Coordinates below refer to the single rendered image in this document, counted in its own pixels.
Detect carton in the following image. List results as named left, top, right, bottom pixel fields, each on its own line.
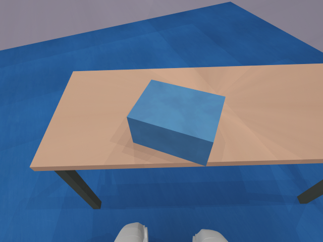
left=127, top=80, right=225, bottom=166

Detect robot thigh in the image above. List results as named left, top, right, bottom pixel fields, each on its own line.
left=192, top=229, right=228, bottom=242
left=114, top=223, right=148, bottom=242

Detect robot left thigh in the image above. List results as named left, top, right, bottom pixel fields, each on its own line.
left=114, top=223, right=148, bottom=242

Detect robot right thigh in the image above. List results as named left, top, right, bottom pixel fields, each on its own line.
left=192, top=229, right=228, bottom=242

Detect table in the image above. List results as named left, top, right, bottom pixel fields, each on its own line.
left=30, top=64, right=323, bottom=209

